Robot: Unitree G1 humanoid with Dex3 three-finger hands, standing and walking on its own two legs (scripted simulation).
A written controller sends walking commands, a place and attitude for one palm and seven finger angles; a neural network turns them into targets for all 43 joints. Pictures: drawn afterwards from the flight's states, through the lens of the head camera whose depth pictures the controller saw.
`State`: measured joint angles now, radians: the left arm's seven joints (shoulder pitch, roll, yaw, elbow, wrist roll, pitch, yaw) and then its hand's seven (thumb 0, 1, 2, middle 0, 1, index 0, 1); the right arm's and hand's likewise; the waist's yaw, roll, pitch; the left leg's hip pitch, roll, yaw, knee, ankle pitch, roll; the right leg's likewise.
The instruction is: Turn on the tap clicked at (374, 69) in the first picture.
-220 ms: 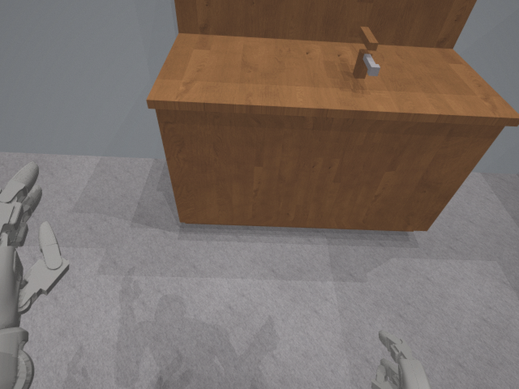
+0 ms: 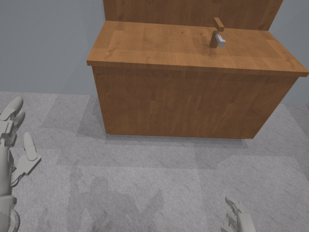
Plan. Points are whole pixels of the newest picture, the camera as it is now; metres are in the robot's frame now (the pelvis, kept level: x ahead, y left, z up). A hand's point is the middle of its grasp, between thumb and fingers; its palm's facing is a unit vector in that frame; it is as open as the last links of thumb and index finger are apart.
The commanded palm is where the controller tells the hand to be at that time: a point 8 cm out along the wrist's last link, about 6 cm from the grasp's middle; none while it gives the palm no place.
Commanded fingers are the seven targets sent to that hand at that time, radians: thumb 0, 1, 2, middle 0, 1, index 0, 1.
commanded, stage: stand and wait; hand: left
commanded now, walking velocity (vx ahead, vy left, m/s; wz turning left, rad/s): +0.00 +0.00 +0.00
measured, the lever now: (221, 43) +1.02 -0.29 +0.04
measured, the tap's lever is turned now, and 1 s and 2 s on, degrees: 0 0 0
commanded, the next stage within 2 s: walk to a spot facing it in 0.14 s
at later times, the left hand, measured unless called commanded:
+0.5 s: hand (45, 159) +0.21 +0.23 +0.16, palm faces +0.41 -0.84 -0.35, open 7.4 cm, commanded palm +0.16 +0.26 +0.18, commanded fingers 0.00 0.90 0.90 -0.20 -0.30 -0.20 -0.30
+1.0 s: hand (106, 155) +0.22 +0.12 +0.17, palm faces +0.11 -0.90 -0.42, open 7.4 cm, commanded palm +0.18 +0.17 +0.18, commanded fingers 0.00 0.90 0.90 -0.20 -0.30 -0.20 -0.30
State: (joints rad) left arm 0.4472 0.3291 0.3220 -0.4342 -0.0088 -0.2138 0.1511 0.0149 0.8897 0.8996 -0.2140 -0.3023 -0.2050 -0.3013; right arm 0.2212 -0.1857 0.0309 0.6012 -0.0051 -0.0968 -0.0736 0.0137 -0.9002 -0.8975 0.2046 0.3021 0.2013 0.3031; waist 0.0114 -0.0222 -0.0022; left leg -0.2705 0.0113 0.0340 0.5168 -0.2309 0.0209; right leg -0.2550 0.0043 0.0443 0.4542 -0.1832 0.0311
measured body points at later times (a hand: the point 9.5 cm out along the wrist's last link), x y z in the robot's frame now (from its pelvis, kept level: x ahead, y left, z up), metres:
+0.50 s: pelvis -0.02 -0.01 -0.01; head -0.01 +0.00 +0.44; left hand +0.18 +0.27 +0.17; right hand +0.15 -0.24 -0.08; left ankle +0.03 +0.10 -0.74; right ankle +0.04 -0.14 -0.74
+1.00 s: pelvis -0.06 -0.04 -0.01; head -0.04 -0.04 +0.44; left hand +0.20 +0.17 +0.20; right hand +0.02 -0.33 -0.09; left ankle -0.03 +0.10 -0.74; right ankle +0.03 -0.14 -0.73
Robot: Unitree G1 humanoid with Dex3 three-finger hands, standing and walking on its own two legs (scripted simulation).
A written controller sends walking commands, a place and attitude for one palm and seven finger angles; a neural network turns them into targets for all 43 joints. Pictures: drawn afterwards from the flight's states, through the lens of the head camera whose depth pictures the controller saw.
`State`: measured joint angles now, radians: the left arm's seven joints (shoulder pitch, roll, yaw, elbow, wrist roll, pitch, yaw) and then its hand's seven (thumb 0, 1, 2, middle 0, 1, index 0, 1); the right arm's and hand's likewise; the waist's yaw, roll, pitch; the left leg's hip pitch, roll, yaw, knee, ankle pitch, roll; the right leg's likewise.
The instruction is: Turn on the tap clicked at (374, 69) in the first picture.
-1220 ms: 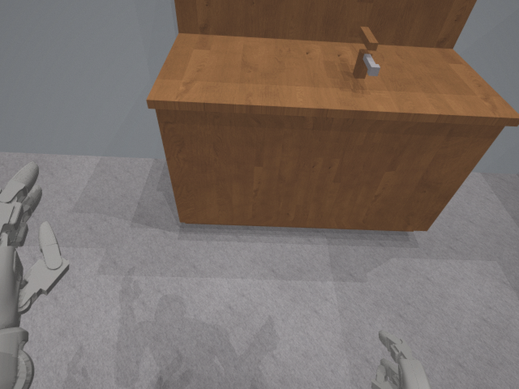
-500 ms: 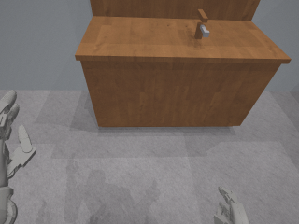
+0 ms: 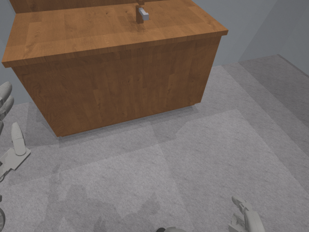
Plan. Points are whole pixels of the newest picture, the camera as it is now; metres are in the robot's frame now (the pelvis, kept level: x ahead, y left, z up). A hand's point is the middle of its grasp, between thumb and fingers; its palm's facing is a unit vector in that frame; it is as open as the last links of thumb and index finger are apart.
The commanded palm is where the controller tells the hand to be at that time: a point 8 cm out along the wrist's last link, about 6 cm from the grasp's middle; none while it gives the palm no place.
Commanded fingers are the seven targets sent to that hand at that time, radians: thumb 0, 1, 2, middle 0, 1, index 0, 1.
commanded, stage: walk to a spot facing it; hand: left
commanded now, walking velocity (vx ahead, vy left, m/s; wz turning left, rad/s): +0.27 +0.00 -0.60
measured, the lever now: (145, 16) +1.10 +0.13 +0.06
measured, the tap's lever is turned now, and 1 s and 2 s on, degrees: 0 0 0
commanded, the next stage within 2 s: turn to face it in 1.36 s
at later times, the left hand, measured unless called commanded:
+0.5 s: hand (139, 123) +0.28 +0.06 +0.20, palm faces +0.07 -0.85 -0.52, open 7.4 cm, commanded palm +0.25 +0.13 +0.19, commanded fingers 0.00 0.90 0.90 -0.20 -0.30 -0.20 -0.30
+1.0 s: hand (168, 69) +0.45 +0.01 +0.20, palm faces +0.09 -0.92 -0.39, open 7.5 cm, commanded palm +0.40 +0.07 +0.19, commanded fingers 0.00 0.90 0.90 -0.20 -0.30 -0.20 -0.30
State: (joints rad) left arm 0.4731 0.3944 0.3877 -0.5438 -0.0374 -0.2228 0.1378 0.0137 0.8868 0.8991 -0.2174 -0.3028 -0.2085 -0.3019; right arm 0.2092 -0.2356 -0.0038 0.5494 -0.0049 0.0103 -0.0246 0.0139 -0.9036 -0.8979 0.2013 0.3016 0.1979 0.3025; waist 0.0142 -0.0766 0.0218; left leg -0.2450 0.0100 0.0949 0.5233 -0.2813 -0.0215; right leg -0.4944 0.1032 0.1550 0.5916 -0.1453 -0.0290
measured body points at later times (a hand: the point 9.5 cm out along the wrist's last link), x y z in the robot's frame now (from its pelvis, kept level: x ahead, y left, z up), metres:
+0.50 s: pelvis +0.01 -0.09 +0.01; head +0.03 -0.11 +0.46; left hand +0.27 +0.10 +0.22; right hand +0.06 -0.37 -0.10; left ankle +0.09 +0.05 -0.64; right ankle +0.00 -0.14 -0.73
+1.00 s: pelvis +0.15 -0.13 +0.01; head +0.16 -0.14 +0.46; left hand +0.44 +0.06 +0.22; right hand +0.25 -0.38 -0.07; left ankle +0.18 +0.00 -0.73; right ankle +0.09 -0.21 -0.64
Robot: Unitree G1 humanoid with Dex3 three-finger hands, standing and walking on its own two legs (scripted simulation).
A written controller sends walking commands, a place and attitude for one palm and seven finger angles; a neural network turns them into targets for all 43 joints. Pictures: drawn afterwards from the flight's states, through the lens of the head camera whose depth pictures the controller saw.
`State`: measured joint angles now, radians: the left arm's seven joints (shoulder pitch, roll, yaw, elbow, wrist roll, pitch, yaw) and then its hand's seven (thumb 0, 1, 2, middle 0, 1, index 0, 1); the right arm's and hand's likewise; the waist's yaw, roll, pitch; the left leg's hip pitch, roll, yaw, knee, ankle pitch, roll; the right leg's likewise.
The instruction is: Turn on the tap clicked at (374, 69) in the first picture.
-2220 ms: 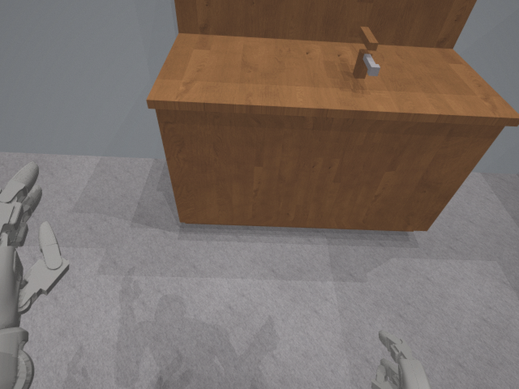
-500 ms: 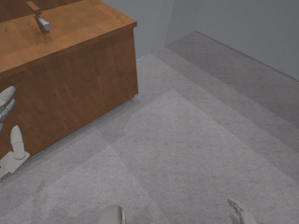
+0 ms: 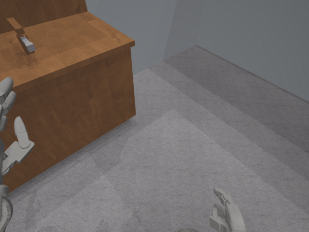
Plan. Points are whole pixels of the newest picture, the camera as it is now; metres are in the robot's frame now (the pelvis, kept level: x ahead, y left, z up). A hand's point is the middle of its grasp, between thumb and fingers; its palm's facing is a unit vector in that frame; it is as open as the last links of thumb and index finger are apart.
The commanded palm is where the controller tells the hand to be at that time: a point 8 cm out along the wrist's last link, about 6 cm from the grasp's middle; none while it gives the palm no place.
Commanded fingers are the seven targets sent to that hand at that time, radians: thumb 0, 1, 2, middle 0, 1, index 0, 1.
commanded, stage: walk to a spot facing it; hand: left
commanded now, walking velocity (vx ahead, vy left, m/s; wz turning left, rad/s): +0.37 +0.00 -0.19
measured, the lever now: (30, 47) +0.78 +0.59 +0.05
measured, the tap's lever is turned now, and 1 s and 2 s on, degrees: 0 0 0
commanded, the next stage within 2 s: turn to face it in 0.36 s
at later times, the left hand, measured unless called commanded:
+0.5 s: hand (99, 81) +0.39 +0.16 +0.20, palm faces +0.37 -0.77 -0.53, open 7.4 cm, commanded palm +0.33 +0.21 +0.18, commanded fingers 0.00 0.90 0.90 -0.20 -0.30 -0.20 -0.30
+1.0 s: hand (60, 79) +0.37 +0.24 +0.22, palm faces +0.58 -0.71 -0.40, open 7.4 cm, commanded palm +0.32 +0.27 +0.18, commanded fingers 0.00 0.90 0.90 -0.20 -0.30 -0.20 -0.30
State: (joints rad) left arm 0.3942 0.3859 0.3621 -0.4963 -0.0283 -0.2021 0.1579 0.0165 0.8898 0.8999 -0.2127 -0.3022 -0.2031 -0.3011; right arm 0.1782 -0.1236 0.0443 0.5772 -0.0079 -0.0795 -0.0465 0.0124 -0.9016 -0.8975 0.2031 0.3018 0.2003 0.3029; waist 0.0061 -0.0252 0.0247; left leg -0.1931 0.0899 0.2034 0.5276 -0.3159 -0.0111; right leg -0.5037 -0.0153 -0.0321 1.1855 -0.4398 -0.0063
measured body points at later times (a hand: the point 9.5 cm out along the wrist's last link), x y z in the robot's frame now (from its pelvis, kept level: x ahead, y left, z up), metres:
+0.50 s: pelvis +0.18 -0.07 +0.00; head +0.22 -0.07 +0.45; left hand +0.36 +0.20 +0.23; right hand +0.33 -0.34 -0.09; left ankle +0.23 +0.06 -0.67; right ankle +0.19 -0.15 -0.73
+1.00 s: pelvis +0.23 -0.04 +0.01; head +0.25 -0.01 +0.46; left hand +0.34 +0.27 +0.24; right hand +0.46 -0.17 -0.07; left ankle +0.29 +0.05 -0.73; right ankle +0.25 -0.21 -0.66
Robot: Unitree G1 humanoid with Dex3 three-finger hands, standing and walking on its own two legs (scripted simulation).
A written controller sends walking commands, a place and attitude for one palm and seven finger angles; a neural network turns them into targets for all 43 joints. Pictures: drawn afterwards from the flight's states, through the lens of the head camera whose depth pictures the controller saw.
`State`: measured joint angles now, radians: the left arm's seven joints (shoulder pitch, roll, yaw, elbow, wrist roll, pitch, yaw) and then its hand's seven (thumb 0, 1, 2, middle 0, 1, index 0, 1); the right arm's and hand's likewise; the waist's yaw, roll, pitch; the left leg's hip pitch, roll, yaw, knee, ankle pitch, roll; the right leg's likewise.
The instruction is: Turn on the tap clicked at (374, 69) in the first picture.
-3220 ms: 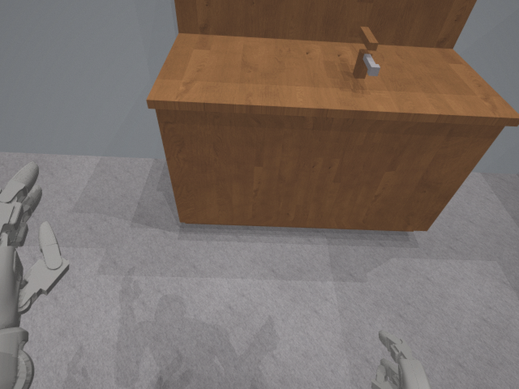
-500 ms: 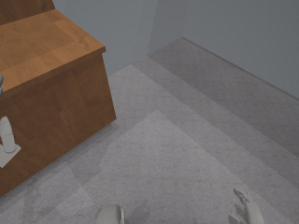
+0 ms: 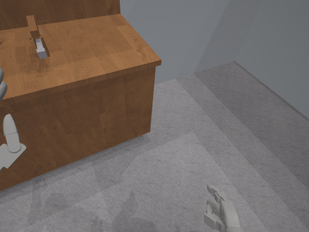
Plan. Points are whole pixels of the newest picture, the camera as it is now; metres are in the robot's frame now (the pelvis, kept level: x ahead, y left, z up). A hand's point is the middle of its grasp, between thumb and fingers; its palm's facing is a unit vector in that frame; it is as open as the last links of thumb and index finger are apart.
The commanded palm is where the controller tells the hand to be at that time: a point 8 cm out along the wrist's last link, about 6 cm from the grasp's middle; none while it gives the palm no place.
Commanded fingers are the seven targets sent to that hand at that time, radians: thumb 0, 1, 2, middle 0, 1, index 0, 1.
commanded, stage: turn to face it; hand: left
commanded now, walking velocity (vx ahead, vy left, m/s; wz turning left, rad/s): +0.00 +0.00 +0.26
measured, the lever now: (42, 53) +0.68 +0.49 +0.04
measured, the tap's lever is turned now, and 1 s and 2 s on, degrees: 0 0 0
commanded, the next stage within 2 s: take the last steps up to it in 0.16 s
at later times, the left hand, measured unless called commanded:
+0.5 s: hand (17, 205) +0.13 +0.22 +0.17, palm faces +0.55 -0.72 -0.43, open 7.4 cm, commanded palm +0.07 +0.25 +0.17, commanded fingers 0.00 0.90 0.90 -0.20 -0.30 -0.20 -0.30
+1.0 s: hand out of the picture +0.13 +0.25 +0.17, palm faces +0.58 -0.70 -0.41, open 7.4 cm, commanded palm +0.08 +0.28 +0.17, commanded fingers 0.00 0.90 0.90 -0.20 -0.30 -0.20 -0.30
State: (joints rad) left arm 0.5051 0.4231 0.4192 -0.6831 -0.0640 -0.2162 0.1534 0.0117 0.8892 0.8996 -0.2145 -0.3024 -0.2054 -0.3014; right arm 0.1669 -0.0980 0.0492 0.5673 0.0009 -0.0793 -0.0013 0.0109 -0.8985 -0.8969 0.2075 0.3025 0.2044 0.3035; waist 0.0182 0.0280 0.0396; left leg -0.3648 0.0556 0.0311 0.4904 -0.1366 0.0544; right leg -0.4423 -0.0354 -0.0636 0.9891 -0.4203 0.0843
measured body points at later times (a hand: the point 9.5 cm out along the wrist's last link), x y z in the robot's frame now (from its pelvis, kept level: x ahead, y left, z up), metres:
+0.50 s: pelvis -0.04 -0.05 +0.00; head -0.04 -0.07 +0.45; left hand +0.09 +0.26 +0.20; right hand +0.13 -0.30 -0.10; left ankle -0.08 +0.09 -0.69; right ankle -0.03 -0.13 -0.74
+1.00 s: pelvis -0.03 -0.03 +0.00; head -0.03 -0.03 +0.45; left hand +0.09 +0.29 +0.20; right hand +0.16 -0.18 -0.10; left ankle -0.08 +0.09 -0.74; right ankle +0.04 -0.12 -0.72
